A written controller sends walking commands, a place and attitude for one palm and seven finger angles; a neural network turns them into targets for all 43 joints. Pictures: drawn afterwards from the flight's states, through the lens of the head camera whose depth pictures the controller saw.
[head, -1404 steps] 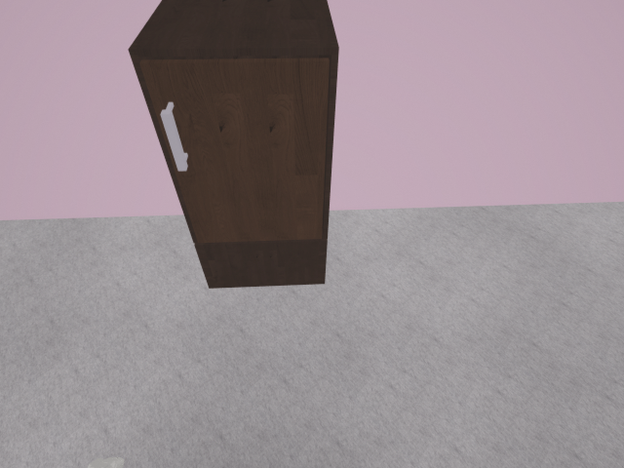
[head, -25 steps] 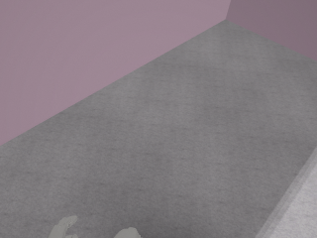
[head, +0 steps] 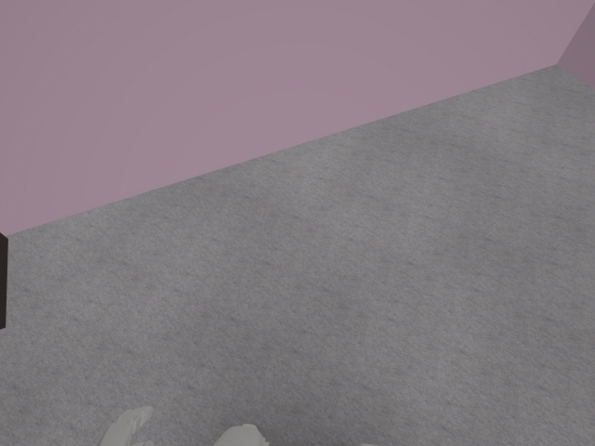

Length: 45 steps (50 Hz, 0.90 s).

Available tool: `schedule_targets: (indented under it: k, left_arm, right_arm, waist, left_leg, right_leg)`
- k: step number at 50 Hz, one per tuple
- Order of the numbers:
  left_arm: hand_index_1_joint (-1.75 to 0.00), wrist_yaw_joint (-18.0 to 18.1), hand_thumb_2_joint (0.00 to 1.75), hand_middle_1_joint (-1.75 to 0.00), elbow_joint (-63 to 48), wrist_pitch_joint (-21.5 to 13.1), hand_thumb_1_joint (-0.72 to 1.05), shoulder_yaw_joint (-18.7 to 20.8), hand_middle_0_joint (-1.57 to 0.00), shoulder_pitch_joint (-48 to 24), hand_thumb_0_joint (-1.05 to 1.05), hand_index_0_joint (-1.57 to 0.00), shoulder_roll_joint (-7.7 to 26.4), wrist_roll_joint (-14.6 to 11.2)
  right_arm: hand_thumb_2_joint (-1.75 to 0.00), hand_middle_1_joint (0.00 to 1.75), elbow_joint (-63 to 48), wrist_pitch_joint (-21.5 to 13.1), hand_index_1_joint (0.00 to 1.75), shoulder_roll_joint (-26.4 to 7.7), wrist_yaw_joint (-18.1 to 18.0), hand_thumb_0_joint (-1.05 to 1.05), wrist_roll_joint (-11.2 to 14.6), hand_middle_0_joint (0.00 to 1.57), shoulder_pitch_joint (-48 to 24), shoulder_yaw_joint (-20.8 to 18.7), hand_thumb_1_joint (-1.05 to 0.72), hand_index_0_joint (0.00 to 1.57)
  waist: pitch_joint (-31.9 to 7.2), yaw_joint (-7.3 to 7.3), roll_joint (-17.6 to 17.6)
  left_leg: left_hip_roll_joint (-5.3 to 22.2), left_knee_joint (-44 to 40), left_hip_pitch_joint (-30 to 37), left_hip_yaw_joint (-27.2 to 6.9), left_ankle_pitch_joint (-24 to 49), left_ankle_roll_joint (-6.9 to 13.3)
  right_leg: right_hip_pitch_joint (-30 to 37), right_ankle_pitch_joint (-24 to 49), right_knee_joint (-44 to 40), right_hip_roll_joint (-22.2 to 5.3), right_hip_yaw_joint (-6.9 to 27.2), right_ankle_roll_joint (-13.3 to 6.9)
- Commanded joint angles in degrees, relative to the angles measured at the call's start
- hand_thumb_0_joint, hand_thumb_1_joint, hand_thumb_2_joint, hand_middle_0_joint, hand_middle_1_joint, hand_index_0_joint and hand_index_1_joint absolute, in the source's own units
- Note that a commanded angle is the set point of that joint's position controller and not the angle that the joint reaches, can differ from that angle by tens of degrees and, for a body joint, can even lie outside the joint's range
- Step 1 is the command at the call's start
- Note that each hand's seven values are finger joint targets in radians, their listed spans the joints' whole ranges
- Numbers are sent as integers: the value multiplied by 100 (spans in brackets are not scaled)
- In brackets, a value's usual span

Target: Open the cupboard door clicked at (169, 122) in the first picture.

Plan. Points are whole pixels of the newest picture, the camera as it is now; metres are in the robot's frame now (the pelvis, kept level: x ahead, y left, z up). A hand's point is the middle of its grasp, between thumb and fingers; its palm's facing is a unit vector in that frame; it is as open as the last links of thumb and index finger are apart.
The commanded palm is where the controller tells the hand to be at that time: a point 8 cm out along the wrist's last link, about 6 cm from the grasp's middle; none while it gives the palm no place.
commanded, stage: turn to face it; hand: left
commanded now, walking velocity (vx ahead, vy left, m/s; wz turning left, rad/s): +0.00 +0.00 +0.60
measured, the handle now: out of the picture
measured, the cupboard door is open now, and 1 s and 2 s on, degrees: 48 48 48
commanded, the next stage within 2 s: take the last steps up to it in 1.90 s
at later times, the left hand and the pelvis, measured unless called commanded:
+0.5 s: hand out of the picture +0.03 +0.25 -0.15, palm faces +0.31 -0.92 -0.24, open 7.4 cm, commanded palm none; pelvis +0.01 +0.01 +0.02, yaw +18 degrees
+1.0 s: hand out of the picture -0.03 +0.21 -0.18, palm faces +0.56 -0.80 -0.22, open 7.4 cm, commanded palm none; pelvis +0.02 -0.01 +0.00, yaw +36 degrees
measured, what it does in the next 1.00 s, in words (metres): steps on the spot, turning left: left foot, then right foot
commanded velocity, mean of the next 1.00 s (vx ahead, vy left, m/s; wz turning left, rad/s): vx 0.00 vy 0.00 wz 0.60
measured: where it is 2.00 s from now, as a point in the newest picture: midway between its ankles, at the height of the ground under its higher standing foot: outside the picture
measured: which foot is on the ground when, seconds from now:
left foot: up 0.00-0.24, down 0.26-0.64, up 0.66-0.90, down 0.92-1.00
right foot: down 0.00-0.26, up 0.28-0.64, down 0.66-0.92, up 0.94-1.00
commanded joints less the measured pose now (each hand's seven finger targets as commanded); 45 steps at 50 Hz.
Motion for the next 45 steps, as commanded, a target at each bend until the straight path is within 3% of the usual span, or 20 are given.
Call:
schedule_targets:
  k: [1,3,8,11,12,13,14,15,19,26,30,31,32,33,35,37,40,43,44,45]
  left_arm:
    - [-30,164,90,-30,-349,-106,90,253,-20,228,0,-20,870,4]
    - [-30,153,90,-30,-345,-142,90,193,-20,208,0,-20,713,18]
    - [-30,133,90,-30,-119,-161,90,308,-20,675,0,-20,1036,41]
    - [-30,86,90,-30,-89,-118,90,337,-20,503,0,-20,1046,-18]
    - [-30,63,90,-30,-197,-77,90,328,-20,438,0,-20,902,-59]
    - [-30,19,90,-30,-450,-46,90,210,-20,299,0,-20,496,-88]
    - [-30,45,90,-30,-640,1,90,176,-20,-103,0,-20,618,-23]
    - [-30,79,90,-30,-546,24,90,192,-20,-346,0,-20,571,-7]
    - [-30,24,90,-30,-215,49,90,203,-20,-26,0,-20,543,-44]
    - [-30,9,90,-30,-326,61,90,167,-20,-245,0,-20,496,-67]
    - [-30,63,90,-30,-188,-27,90,225,-20,382,0,-20,591,-95]
    - [-30,111,90,-30,-157,-85,90,299,-20,647,0,-20,941,-44]
    - [-30,149,90,-30,-158,-112,90,384,-20,684,0,-20,1387,41]
    - [-30,139,90,-30,-239,-79,90,339,-20,571,0,-20,1452,22]
    - [-30,166,90,-30,-357,-99,90,253,-20,74,0,-20,974,1]
    - [-30,163,90,-30,-414,-96,90,200,-20,-143,0,-20,776,19]
    - [-30,145,90,-30,-233,-140,90,285,-20,380,0,-20,1005,40]
    - [-30,101,90,-30,-121,-112,90,335,-20,486,0,-20,1156,-3]
    - [-30,78,90,-30,-164,-84,90,334,-20,398,0,-20,1118,-47]
    - [-30,45,90,-30,-322,-40,90,304,-20,402,0,-20,844,-80]
  right_arm:
    - [-90,30,-586,-103,30,-592,70,0,4,20,-343,-233,-90,20]
    - [-90,30,-522,-92,30,-424,119,0,22,20,-411,-161,-90,20]
    - [-90,30,-602,-169,30,-203,161,0,68,20,-678,-37,-90,20]
    - [-90,30,-496,-213,30,-412,144,0,55,20,-188,-75,-90,20]
    - [-90,30,-436,-258,30,-815,128,0,21,20,183,-175,-90,20]
    - [-90,30,-416,-280,30,-1519,84,0,-42,20,619,-346,-90,20]
    - [-90,30,-304,-233,30,-1715,27,0,-52,20,934,-369,-90,20]
    - [-90,30,-295,-287,30,-1538,-53,0,-60,20,876,-337,-90,20]
    - [-90,30,-417,-372,30,-1104,-155,0,-18,20,215,-165,-90,20]
    - [-90,30,-307,-298,30,-1171,-104,0,-50,20,199,-245,-90,20]
    - [-90,30,-424,-235,30,-1093,-92,0,4,20,-134,-285,-90,20]
    - [-90,30,-499,-231,30,-845,-56,0,62,20,-168,-261,-90,20]
    - [-90,30,-630,-233,30,-510,-16,0,78,20,-139,-216,-90,20]
    - [-90,30,-664,-213,30,-634,28,0,22,20,-165,-226,-90,20]
    - [-90,30,-483,-100,30,-595,69,0,-6,20,-137,-257,-90,20]
    - [-90,30,-462,-98,30,-477,127,0,22,20,-160,-198,-90,20]
    - [-90,30,-527,-183,30,-293,153,0,65,20,-462,-86,-90,20]
    - [-90,30,-442,-239,30,-352,142,0,51,20,-157,-68,-90,20]
    - [-90,30,-375,-264,30,-531,141,0,42,20,147,-112,-90,20]
    - [-90,30,-356,-318,30,-1081,110,0,-11,20,508,-240,-90,20]
  waist:
    - [-547,87,-1471]
    - [-550,70,-1379]
    - [-842,327,-1125]
    - [-952,31,-943]
    - [-1130,-195,21]
    - [-1189,-434,1840]
    - [-1194,-573,1284]
    - [-1207,-519,1201]
    - [-1039,-54,817]
    - [-790,-89,958]
    - [-943,239,734]
    - [-1008,382,-133]
    - [-834,406,-1649]
    - [-755,375,-1417]
    - [-496,71,-1594]
    - [-376,-18,-1620]
    - [-748,272,-1307]
    - [-894,124,-1016]
    - [-996,-70,-678]
    - [-1283,-260,589]
  left_leg:
    - [205,2589,-1057,210,-449,-63]
    - [240,1998,-779,482,-323,-164]
    - [61,-147,-105,1015,-222,-137]
    - [74,-1595,1075,975,940,-4]
    - [698,-2087,2000,168,1889,295]
    - [2345,-2358,2660,-2001,3965,1205]
    - [2677,-2337,2347,-2232,3823,1708]
    - [2232,-2290,2266,-2147,3933,1575]
    - [1445,-2195,1912,-992,4335,1113]
    - [1231,-2373,1225,-1307,2925,1057]
    - [876,-1841,395,-1439,2510,744]
    - [472,-1186,-385,-1133,1511,441]
    - [-392,109,-1155,121,-496,-48]
    - [-180,1474,-918,154,-1094,-10]
    - [127,2591,-1033,164,-454,-71]
    - [259,2020,-780,448,-323,-168]
    - [158,357,-359,852,-415,-205]
    - [-45,-1126,552,1099,600,-109]
    - [48,-1772,1266,927,1352,-9]
    - [1152,-2057,2189,-547,2716,495]
  right_leg:
    - [834,1465,-1924,-1858,1483,-938]
    - [929,2613,-1663,-1561,611,-833]
    - [1630,3610,-1125,-1687,274,-778]
    - [989,2798,-441,-1564,-148,-333]
    - [53,1789,451,-1302,-474,21]
    - [-1524,-1563,1873,-459,-649,507]
    - [-1681,-1919,2633,-391,43,411]
    - [-1849,-1556,3015,-328,265,386]
    - [-1413,-471,2887,-279,401,442]
    - [-469,-568,1140,73,250,349]
    - [1131,413,-835,255,181,230]
    - [1919,334,-1747,-484,976,45]
    - [1996,450,-2260,-2042,2362,-615]
    - [1145,611,-2286,-2535,2401,-1090]
    - [751,887,-2054,-1840,1585,-962]
    - [739,2064,-1794,-1556,615,-808]
    - [1543,3567,-1181,-1637,373,-777]
    - [1340,3455,-476,-1568,20,-417]
    - [811,2932,16,-1502,-155,-163]
    - [-341,1279,1128,-972,-528,250]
